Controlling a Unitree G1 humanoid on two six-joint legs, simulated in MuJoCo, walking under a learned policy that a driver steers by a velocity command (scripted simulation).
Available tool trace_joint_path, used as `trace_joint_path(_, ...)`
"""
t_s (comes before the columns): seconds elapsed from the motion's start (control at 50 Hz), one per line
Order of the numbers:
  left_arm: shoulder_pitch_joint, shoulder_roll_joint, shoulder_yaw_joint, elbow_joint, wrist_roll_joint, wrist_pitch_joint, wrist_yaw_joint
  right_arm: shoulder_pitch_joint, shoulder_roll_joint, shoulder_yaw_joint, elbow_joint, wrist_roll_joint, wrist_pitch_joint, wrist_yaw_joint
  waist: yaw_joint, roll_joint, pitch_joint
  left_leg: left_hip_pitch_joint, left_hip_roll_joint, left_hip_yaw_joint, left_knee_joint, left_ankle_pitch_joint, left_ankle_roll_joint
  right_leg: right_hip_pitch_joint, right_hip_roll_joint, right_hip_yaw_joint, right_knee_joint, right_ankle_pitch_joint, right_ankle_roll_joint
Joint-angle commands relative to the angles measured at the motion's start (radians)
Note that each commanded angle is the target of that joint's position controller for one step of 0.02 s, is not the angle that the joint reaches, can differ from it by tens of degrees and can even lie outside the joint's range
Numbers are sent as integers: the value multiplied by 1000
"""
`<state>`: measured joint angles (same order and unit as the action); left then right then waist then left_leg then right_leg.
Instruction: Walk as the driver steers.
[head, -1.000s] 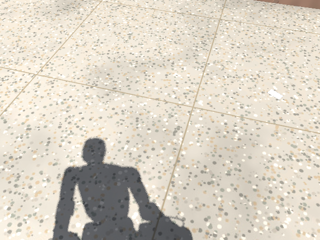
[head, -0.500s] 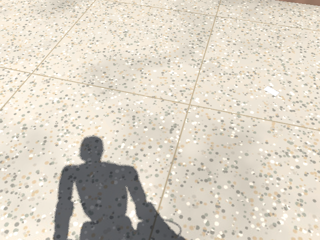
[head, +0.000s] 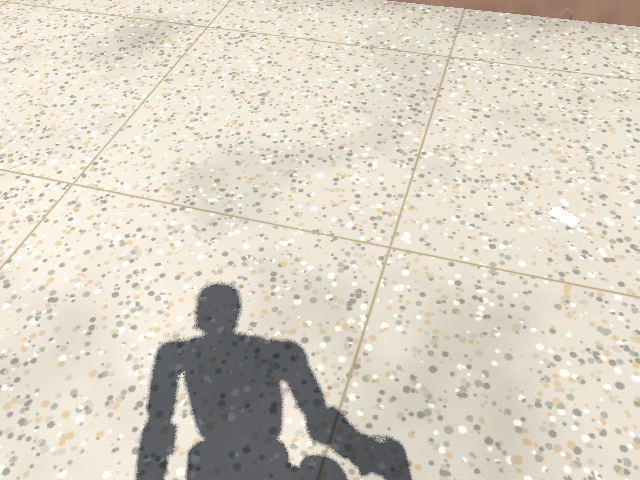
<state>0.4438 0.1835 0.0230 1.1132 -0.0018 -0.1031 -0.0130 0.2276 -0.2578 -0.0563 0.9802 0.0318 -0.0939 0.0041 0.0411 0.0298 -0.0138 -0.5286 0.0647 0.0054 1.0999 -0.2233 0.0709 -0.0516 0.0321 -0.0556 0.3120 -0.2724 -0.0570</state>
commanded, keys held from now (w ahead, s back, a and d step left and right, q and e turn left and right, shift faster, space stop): w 0.32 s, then w+e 0.68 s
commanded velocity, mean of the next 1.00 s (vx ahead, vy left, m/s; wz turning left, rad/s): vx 0.48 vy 0.00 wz -0.27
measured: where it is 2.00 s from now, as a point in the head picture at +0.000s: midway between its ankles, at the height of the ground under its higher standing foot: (416, 345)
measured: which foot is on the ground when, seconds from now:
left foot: up 0.00-0.28, down 0.30-0.84, up 0.86-1.00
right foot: down 0.00-0.32, up 0.34-0.84, down 0.86-1.00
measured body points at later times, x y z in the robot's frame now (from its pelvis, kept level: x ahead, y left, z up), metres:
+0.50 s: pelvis +0.28 +0.06 +0.00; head +0.30 +0.06 +0.45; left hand +0.35 +0.32 -0.14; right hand +0.33 -0.21 -0.14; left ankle +0.32 +0.14 -0.75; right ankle +0.27 -0.10 -0.65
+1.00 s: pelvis +0.57 -0.04 -0.01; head +0.60 -0.06 +0.44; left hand +0.76 +0.18 -0.13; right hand +0.59 -0.33 -0.14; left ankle +0.54 +0.14 -0.65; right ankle +0.60 -0.11 -0.75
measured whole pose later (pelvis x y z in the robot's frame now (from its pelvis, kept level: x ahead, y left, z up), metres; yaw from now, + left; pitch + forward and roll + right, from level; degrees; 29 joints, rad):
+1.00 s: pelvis +0.57 -0.04 -0.01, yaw -19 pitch +1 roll +0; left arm 0.23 0.26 0.08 0.80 -0.01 -0.07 -0.03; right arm 0.18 -0.27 -0.05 0.89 0.02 -0.13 0.00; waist 0.01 0.01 0.05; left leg -0.44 0.06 -0.03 1.21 -0.37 0.02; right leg -0.34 0.10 -0.02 0.48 -0.16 -0.11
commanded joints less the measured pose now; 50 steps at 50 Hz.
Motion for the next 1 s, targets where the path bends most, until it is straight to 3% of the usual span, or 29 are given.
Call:
trace_joint_path(0.02,69,123,10,-28,7,4,15,-88,-22,-7,-69,-8,0,11,-1,-101,121,-251,50,-3,-100,89,-31,83,-241,200,-181,346,-114)
trace_joint_path(0.08,63,151,12,-49,10,13,31,-246,2,10,-131,-8,0,14,23,-96,153,-205,24,26,-330,192,-55,14,-222,145,-216,352,-113)
trace_joint_path(0.14,107,165,19,-44,0,13,36,-340,-8,16,-164,-2,-2,26,40,-111,174,-140,-6,51,-466,259,-48,12,-233,117,-239,340,-117)
trace_joint_path(0.2,114,169,29,-38,-12,18,37,-391,-25,16,-195,2,-10,41,21,-111,184,-127,-14,35,-546,252,-11,104,-272,99,-205,423,-107)
trace_joint_path(0.24,86,190,40,-49,-8,25,38,-342,-62,0,-193,1,-16,47,-30,-134,122,-25,-48,49,-565,202,22,169,-288,82,-106,683,-87)
trace_joint_path(0.26,72,204,46,-55,-3,32,38,-264,-93,-16,-175,1,-17,44,-76,-160,54,85,-82,69,-552,171,40,189,-288,72,-7,872,-76)
trace_joint_path(0.28,51,201,45,-64,3,42,37,-100,-134,-40,-126,4,-14,38,-159,-167,-43,285,-115,88,-556,166,67,156,-256,44,181,987,-53)
trace_joint_path(0.3,31,188,36,-85,9,44,34,82,-179,-61,-78,0,-8,28,-236,-148,-154,584,-29,-10,-532,154,113,-38,-220,34,431,839,-24)
trace_joint_path(0.32,154,51,-1,-101,7,26,17,231,-275,-84,-47,-28,-2,22,-187,101,-346,991,263,-508,-596,-78,291,-449,-37,22,871,296,45)
trace_joint_path(0.34,139,44,-5,-82,-16,-7,9,216,-203,-58,-39,-29,0,23,-186,161,-412,987,346,-803,-802,-171,307,-570,31,191,1064,-266,29)
trace_joint_path(0.36,24,135,23,-126,-52,-25,8,106,-146,-40,-49,-19,-7,25,-164,131,-216,823,307,-648,-830,-174,236,-663,-31,207,1123,-232,4)
trace_joint_path(0.38,-51,159,29,-151,-62,-29,17,0,-103,-26,-71,-18,-14,25,-125,53,-101,635,280,-475,-855,-81,194,-646,-93,174,1084,-135,-8)
trace_joint_path(0.4,-82,156,38,-154,-51,-22,29,-64,-64,-15,-72,-26,-25,32,-86,-6,-33,478,240,-349,-889,15,161,-593,-134,158,1015,-65,-9)
trace_joint_path(0.42,-55,137,47,-146,-40,-3,37,-96,-36,-7,-65,-35,-35,36,-44,21,-12,380,198,-242,-919,60,129,-515,-168,166,953,-19,-12)
trace_joint_path(0.46,-5,85,47,-132,-39,33,38,-84,-28,-8,-39,-42,-39,36,-13,52,16,279,165,-136,-966,88,121,-449,-182,162,909,-3,-13)
trace_joint_path(0.52,-92,102,57,-180,-30,54,42,-51,-75,-18,-14,-47,-45,17,-8,42,73,264,168,-50,-1014,140,137,-560,-190,176,828,103,4)
trace_joint_path(0.58,-191,110,63,-220,-22,42,29,-12,-95,-20,-7,-51,-41,-6,-30,14,84,337,161,21,-1015,212,123,-648,-175,182,657,270,18)
trace_joint_path(0.64,-306,90,51,-261,-17,32,6,23,-119,-20,-9,-44,-34,-22,-67,-2,97,386,154,100,-1019,251,100,-630,-159,103,476,382,21)
trace_joint_path(0.74,-458,78,36,-354,-19,34,-32,132,-146,-30,15,-25,4,-30,-118,-18,132,616,218,151,-928,371,88,-719,-137,30,341,282,-6)
trace_joint_path(0.8,-415,122,55,-388,-23,38,-51,95,-183,-43,-11,-21,28,-35,-60,40,65,665,230,199,-755,807,54,-571,-58,-55,324,131,-56)
trace_joint_path(0.82,-326,157,73,-377,-25,41,-53,77,-196,-46,-23,-22,37,-39,-5,61,7,651,222,215,-616,958,41,-445,-14,-80,327,92,-80)
trace_joint_path(0.84,-174,212,104,-345,-29,42,-47,53,-197,-45,-36,-18,43,-41,80,52,-76,577,188,234,-410,963,11,-224,30,-81,263,143,-117)
trace_joint_path(0.86,-15,306,142,-314,-27,51,-24,60,-177,-34,-60,-29,35,-40,140,-53,-177,339,142,238,-98,675,-35,84,-78,128,217,123,-178)
trace_joint_path(0.88,-27,396,153,-318,-29,46,-19,166,-7,16,-107,-53,1,-14,11,-293,-272,-117,-84,127,254,-303,-93,422,-335,716,122,-17,-372)
trace_joint_path(0.9,18,313,127,-333,-13,37,-18,48,-96,1,-131,-11,-49,2,81,-184,-358,-236,-94,-93,347,-350,-65,481,-373,889,-14,-57,-376)
trace_joint_path(0.92,-25,257,111,-332,-5,27,-16,-47,-135,-11,-163,21,-72,9,86,-150,-221,-316,-41,-104,321,-255,-33,401,-342,730,-21,35,-317)
trace_joint_path(0.94,-104,224,101,-350,-11,21,-16,-63,-127,-8,-165,10,-81,4,39,-53,-139,-278,6,-100,233,-167,-23,244,-298,595,-21,146,-283)
trace_joint_path(0.96,-178,193,91,-371,-9,20,-17,-60,-133,-18,-153,-12,-76,-3,-5,-12,-84,-203,36,-94,146,-127,-30,94,-259,495,-34,257,-258)
trace_joint_path(1.0,-224,179,82,-395,-2,18,-11,-24,-134,-30,-158,-25,-44,-4,-59,-27,-59,-92,62,-98,56,-94,-55,-51,-219,422,-74,351,-250)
